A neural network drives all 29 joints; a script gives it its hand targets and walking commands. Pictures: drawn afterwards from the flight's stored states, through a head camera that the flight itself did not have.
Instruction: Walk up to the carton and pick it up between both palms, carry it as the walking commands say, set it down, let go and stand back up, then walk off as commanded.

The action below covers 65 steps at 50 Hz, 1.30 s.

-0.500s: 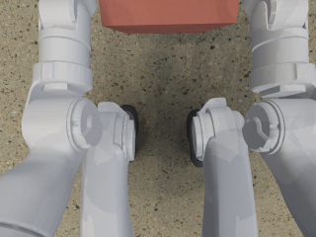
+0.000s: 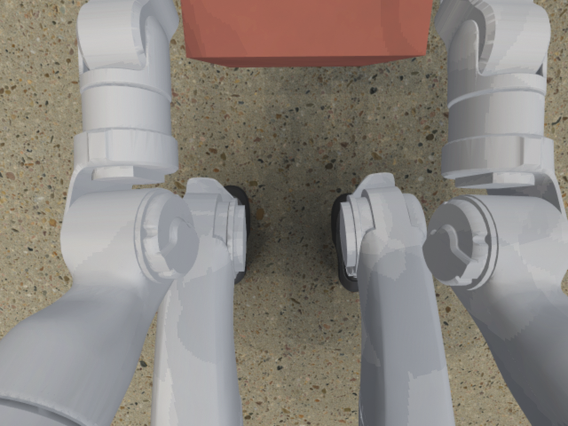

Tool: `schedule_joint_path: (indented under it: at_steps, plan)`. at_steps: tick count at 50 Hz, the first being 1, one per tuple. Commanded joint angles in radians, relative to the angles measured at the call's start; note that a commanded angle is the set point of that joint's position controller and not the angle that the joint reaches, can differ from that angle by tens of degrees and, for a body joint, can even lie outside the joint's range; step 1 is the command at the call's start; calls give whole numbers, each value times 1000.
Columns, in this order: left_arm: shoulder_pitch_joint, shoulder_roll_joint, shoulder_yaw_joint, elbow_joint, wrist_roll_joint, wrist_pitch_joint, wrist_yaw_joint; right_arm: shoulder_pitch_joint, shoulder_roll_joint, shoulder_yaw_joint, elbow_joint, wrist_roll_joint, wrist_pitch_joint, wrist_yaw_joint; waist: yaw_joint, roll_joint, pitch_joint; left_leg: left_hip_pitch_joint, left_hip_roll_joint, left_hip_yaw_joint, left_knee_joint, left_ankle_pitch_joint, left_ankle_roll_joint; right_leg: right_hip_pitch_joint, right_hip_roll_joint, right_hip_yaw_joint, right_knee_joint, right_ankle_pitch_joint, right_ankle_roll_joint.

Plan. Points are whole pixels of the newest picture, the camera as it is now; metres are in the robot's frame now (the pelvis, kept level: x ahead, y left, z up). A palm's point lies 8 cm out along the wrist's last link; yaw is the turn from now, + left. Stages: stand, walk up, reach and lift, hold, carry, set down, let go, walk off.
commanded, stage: reach and lift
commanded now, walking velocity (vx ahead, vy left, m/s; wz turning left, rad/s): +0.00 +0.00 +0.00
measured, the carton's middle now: out of the picture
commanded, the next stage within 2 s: none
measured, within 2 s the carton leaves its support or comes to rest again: neither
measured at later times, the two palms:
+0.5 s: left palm out of the picture +0.54 +0.13 -0.04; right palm out of the picture +0.53 -0.15 -0.04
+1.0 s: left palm out of the picture +0.52 +0.13 +0.03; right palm out of the picture +0.51 -0.16 +0.03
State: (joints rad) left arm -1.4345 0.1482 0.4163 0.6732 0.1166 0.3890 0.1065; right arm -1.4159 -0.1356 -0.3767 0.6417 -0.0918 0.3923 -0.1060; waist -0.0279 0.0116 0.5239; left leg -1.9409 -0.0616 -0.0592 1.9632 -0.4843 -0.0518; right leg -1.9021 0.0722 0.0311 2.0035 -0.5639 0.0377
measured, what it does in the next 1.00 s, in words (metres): rises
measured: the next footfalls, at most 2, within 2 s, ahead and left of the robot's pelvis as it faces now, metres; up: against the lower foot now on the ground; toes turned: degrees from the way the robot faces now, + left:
none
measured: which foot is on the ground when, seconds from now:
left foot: down 0.00-1.00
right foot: down 0.00-1.00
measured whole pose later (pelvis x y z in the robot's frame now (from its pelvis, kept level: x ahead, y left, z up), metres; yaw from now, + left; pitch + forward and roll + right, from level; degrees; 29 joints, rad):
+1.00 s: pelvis -0.01 +0.00 +0.10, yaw +0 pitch +19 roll -1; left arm -1.28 0.06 0.46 0.52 0.18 0.46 0.07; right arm -1.26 -0.05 -0.41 0.50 -0.14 0.45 -0.08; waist -0.04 0.02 0.52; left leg -1.55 -0.06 -0.07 1.61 -0.40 -0.04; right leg -1.51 0.06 0.04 1.65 -0.47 0.04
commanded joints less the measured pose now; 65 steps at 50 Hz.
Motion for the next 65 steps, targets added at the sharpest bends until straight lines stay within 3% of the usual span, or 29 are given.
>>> schedule_joint_path:
  at_steps: [1,5,6,8,9,13,14,17,23,27,28,29,30,33,35,40,41,44,47,48,49,51,52,53,54,56,58,62,65]
  plan:
    - [-707,-1094,-618,-131,-210,-16,-268,-701,1029,586,-130,205,-18,317,-24,5,-2292,738,-94,151,-136,280,40,594,81,-116,-240,327,-11]
    - [-717,-1114,-596,-112,-187,5,-274,-632,1016,508,-36,152,4,329,-73,45,-2229,747,-90,146,-170,192,24,527,77,-129,-267,247,-20]
    - [-698,-1085,-569,-83,-168,8,-272,-661,1031,520,-49,164,6,332,-18,19,-2166,710,-88,150,-194,179,41,519,75,-114,-277,219,-18]
    - [-686,-1115,-589,-96,-180,10,-278,-744,1051,583,-150,194,-1,328,1,-6,-2308,763,-97,149,-187,242,46,601,80,-111,-283,278,-14]
    - [-730,-1118,-587,-129,-186,8,-284,-672,1068,556,-74,158,11,324,-45,-5,-2302,739,-104,154,-189,222,33,624,84,-115,-306,272,-15]
    - [-681,-1159,-594,-114,-167,32,-286,-679,1053,540,-97,178,19,343,-40,61,-2315,854,-93,130,-241,214,30,563,87,-129,-315,251,-19]
    - [-650,-1151,-600,-89,-171,30,-285,-670,1088,578,-112,189,17,339,-6,27,-2322,811,-98,139,-229,244,37,610,86,-110,-314,289,-14]
    - [-663,-1131,-588,-102,-165,33,-291,-653,1063,553,-76,165,28,342,-37,-19,-2288,799,-95,130,-252,189,38,601,82,-123,-349,236,-12]
    - [-672,-1135,-586,-123,-161,42,-308,-653,1100,566,-98,182,40,343,6,8,-2315,818,-97,151,-310,169,43,701,82,-98,-407,221,-10]
    - [-580,-1163,-584,-80,-161,54,-313,-687,1102,598,-173,188,34,336,-23,-2,-2368,879,-103,129,-337,201,50,751,84,-111,-413,258,-5]
    - [-612,-1132,-572,-86,-142,44,-312,-600,1135,560,-60,175,42,340,15,4,-2274,807,-101,141,-338,167,45,714,85,-93,-425,231,-8]
    - [-629,-1141,-606,-137,-154,44,-315,-519,1131,538,-50,143,51,347,-60,18,-2294,876,-98,125,-360,180,36,709,90,-108,-438,261,-11]
    - [-566,-1138,-566,-38,-118,44,-319,-561,1100,532,-36,130,38,350,-12,2,-2179,794,-96,136,-353,153,39,643,83,-105,-438,215,-13]
    - [-672,-1143,-666,-239,-207,41,-301,-623,1130,610,-185,204,38,339,-38,13,-2495,1029,-105,108,-371,261,39,814,98,-104,-446,314,-12]
    - [-570,-1169,-602,-81,-156,54,-312,-597,1103,594,-131,154,38,344,-18,5,-2281,910,-100,119,-391,175,43,735,88,-100,-470,228,-17]
    - [-527,-1167,-615,-100,-150,60,-314,-544,1123,573,-112,175,44,347,-24,45,-2277,944,-98,118,-433,155,40,795,88,-90,-509,218,-19]
    - [-576,-1208,-650,-142,-167,55,-317,-525,1123,572,-112,155,41,348,-61,69,-2299,987,-102,122,-432,151,29,782,89,-94,-528,210,-24]
    - [-576,-1170,-648,-182,-174,46,-312,-552,1129,611,-161,177,41,358,-24,34,-2317,1033,-98,111,-468,182,37,826,88,-91,-544,236,-26]
    - [-538,-1211,-654,-164,-181,55,-314,-523,1108,614,-175,158,37,354,-54,25,-2326,1044,-104,116,-462,211,24,846,87,-101,-563,273,-26]
    - [-501,-1183,-635,-155,-162,58,-310,-527,1133,628,-163,172,47,355,-17,10,-2342,1076,-99,100,-495,197,34,849,89,-96,-564,252,-19]
    - [-521,-1202,-652,-150,-163,57,-308,-496,1136,598,-133,167,45,358,-56,44,-2294,1084,-95,96,-494,174,30,807,87,-97,-574,227,-21]
    - [-521,-1215,-647,-162,-177,59,-305,-555,1128,633,-214,175,36,351,-48,-2,-2350,1080,-104,104,-502,173,32,902,90,-95,-592,242,-17]
    - [-462,-1197,-595,-64,-135,65,-317,-546,1131,631,-154,166,42,352,13,-7,-2219,1003,-99,109,-526,139,44,869,83,-76,-601,197,-18]
    - [-452,-1197,-614,-112,-149,63,-321,-522,1157,643,-217,166,40,349,-8,-15,-2302,1044,-104,110,-536,178,44,966,82,-79,-618,252,-10]
    - [-449,-1185,-593,-82,-128,56,-323,-494,1173,633,-143,164,42,349,33,-7,-2202,991,-106,120,-545,154,48,921,81,-67,-623,218,-9]
    - [-513,-1177,-651,-215,-169,42,-320,-511,1187,660,-202,172,42,347,-14,-20,-2340,1058,-105,100,-538,199,42,982,85,-72,-629,267,-5]
    - [-485,-1172,-660,-213,-176,36,-320,-475,1195,691,-188,204,43,341,44,-6,-2339,1058,-101,116,-571,233,48,1029,81,-48,-649,297,-2]
    - [-436,-1169,-631,-107,-142,50,-339,-381,1196,617,-126,131,50,339,-48,-20,-2141,1024,-96,99,-612,138,49,984,77,-75,-686,239,-2]
    - [-424,-1264,-647,-125,-145,47,-340,-338,1207,540,-97,93,43,356,-94,61,-2117,1137,-98,86,-650,136,42,953,77,-77,-726,207,-29]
